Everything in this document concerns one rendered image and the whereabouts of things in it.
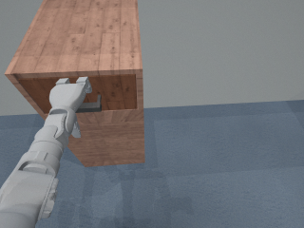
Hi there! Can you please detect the left robot forearm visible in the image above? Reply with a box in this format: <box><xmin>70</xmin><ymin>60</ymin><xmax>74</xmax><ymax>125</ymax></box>
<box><xmin>0</xmin><ymin>105</ymin><xmax>76</xmax><ymax>203</ymax></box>

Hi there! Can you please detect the left robot hand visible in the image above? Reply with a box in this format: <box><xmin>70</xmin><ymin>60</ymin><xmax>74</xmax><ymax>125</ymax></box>
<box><xmin>49</xmin><ymin>76</ymin><xmax>92</xmax><ymax>139</ymax></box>

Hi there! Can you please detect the cabinet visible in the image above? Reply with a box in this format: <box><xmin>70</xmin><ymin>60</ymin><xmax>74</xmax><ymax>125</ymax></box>
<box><xmin>5</xmin><ymin>0</ymin><xmax>145</xmax><ymax>167</ymax></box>

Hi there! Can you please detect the drawer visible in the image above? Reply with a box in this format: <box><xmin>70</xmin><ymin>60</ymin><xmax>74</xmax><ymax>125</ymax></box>
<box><xmin>18</xmin><ymin>74</ymin><xmax>138</xmax><ymax>114</ymax></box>

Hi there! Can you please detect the robot left upper arm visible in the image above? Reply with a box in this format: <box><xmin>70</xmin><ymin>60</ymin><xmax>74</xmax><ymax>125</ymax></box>
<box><xmin>0</xmin><ymin>170</ymin><xmax>59</xmax><ymax>228</ymax></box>

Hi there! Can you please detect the handle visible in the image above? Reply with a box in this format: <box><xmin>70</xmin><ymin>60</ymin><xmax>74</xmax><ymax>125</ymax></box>
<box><xmin>75</xmin><ymin>94</ymin><xmax>102</xmax><ymax>113</ymax></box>

